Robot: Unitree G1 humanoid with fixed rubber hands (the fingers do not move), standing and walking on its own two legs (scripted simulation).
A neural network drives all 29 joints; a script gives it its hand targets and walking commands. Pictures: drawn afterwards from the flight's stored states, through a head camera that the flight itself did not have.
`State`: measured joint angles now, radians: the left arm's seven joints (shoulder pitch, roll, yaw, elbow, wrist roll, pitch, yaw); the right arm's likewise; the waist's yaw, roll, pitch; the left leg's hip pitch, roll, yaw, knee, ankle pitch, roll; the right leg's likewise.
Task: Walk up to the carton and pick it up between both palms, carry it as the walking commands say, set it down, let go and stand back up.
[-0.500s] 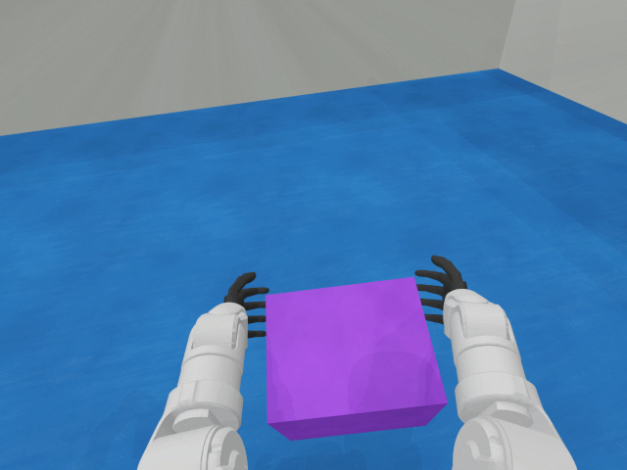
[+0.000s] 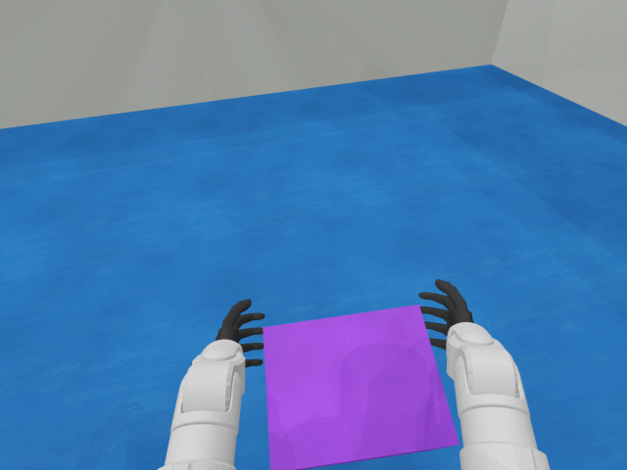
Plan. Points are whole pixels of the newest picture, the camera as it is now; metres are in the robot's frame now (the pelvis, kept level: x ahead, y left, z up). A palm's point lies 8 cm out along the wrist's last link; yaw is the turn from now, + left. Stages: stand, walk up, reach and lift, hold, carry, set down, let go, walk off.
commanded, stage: reach and lift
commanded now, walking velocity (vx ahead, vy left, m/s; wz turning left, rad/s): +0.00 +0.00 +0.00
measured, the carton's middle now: (351, 392) +0.25 -0.02 -0.06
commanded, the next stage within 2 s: hold in 0.32 s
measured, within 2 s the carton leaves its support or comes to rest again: neither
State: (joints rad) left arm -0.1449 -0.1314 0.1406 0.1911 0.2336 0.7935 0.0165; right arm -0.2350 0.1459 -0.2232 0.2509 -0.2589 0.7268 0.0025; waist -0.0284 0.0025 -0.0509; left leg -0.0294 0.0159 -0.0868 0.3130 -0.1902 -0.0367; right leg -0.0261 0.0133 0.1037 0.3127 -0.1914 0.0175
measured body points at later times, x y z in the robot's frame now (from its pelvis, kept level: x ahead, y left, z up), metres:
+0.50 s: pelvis -0.05 +0.00 -0.01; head -0.09 +0.00 +0.44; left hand +0.26 +0.16 +0.02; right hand +0.27 -0.15 +0.05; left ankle +0.00 +0.15 -0.75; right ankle -0.01 -0.14 -0.75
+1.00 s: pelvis -0.02 +0.00 +0.00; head -0.08 +0.00 +0.44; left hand +0.26 +0.15 +0.02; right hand +0.28 -0.16 +0.04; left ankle +0.00 +0.15 -0.75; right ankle -0.01 -0.14 -0.75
